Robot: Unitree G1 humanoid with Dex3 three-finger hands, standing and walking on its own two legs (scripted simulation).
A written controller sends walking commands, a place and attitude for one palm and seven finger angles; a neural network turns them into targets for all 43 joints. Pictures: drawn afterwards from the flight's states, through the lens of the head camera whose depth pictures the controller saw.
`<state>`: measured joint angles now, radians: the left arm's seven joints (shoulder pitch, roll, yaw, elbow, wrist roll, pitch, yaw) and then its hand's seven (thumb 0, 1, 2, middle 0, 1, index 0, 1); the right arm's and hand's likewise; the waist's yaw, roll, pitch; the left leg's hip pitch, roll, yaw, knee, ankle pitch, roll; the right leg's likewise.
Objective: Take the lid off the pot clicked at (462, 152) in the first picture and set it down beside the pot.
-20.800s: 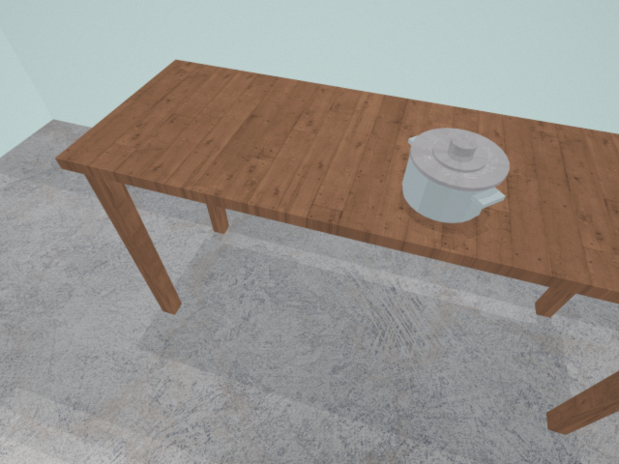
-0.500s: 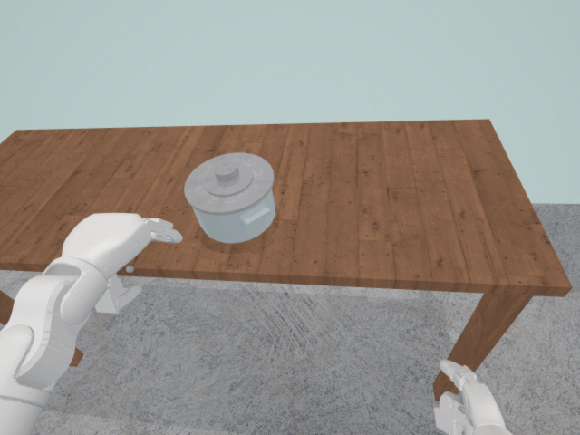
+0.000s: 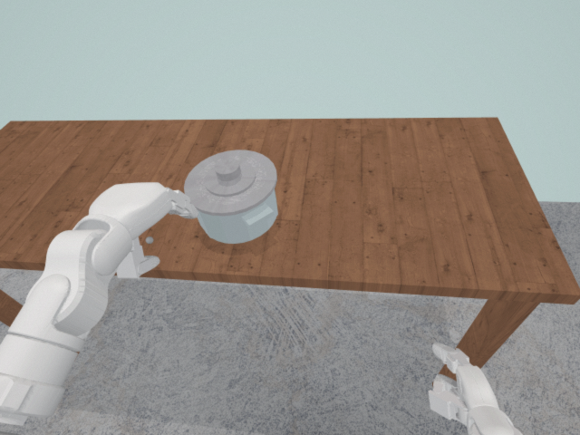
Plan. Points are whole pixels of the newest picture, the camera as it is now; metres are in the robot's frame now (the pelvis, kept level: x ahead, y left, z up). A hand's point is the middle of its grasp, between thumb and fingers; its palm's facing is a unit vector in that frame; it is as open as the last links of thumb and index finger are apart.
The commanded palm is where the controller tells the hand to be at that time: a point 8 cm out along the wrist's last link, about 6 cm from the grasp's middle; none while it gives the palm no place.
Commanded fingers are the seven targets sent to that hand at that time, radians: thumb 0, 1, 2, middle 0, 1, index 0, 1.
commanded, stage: move the open hand above the knob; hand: left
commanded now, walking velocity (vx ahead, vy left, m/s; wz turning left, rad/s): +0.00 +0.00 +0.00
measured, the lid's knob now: (227, 169) +0.54 +0.18 +0.06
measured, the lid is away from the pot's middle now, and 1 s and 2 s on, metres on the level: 0.00 0.00 0.00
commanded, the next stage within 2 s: lower the open fingers around the knob in 1.98 s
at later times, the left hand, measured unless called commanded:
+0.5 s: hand (177, 200) +0.39 +0.21 +0.13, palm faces -0.24 -0.05 -0.97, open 10.1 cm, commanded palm +0.38 +0.21 +0.20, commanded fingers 0.00 -0.31 1.43 -0.83 -0.08 -0.83 -0.08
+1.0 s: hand (204, 164) +0.47 +0.19 +0.13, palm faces -0.30 -0.03 -0.95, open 10.1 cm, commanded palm +0.47 +0.19 +0.20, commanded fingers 0.00 -0.31 1.43 -0.83 -0.08 -0.83 -0.08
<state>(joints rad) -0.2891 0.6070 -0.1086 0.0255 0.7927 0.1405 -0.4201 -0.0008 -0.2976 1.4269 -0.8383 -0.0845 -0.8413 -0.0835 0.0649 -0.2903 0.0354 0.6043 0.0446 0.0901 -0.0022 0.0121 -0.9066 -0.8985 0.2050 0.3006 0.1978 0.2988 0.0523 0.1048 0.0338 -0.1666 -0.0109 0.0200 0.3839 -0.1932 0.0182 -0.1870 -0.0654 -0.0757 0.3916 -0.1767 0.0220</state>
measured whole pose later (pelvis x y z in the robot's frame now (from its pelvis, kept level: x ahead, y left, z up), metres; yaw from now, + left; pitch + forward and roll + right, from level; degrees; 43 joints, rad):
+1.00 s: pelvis +0.02 +0.00 +0.00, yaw +0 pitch +4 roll +0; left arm -0.83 0.55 -0.22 0.61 0.85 0.15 -0.39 0.00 -0.30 1.43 -0.84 -0.08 -0.84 -0.08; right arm 0.17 -0.30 0.02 0.66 0.09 0.14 -0.01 0.01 -0.91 -0.90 0.20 0.30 0.20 0.30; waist -0.04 0.07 0.00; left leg -0.27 -0.01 0.03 0.43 -0.24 0.02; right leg -0.29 -0.06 -0.07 0.44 -0.22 0.02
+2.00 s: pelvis +0.03 +0.01 +0.00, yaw -1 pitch +7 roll +0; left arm -1.01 0.52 -0.24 0.84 0.89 0.14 -0.38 0.00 -0.30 1.43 -0.84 -0.08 -0.84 -0.08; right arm 0.18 -0.28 0.02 0.68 0.09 0.16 -0.01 0.01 -0.91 -0.90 0.20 0.30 0.20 0.30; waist -0.05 0.06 -0.04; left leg -0.32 -0.01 0.04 0.44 -0.25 0.03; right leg -0.35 -0.07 -0.04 0.44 -0.22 0.03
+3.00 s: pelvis +0.03 +0.02 -0.01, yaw -3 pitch +9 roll +0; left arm -0.99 0.50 -0.21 0.99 0.91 0.07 -0.29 0.00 -0.29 1.43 -0.84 -0.09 -0.84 -0.08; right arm 0.22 -0.27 0.02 0.71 0.09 0.16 -0.02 0.01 -0.91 -0.90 0.21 0.30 0.20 0.30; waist -0.07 0.05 -0.06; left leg -0.37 -0.01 0.07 0.47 -0.27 0.04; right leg -0.40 -0.06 -0.02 0.45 -0.22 0.04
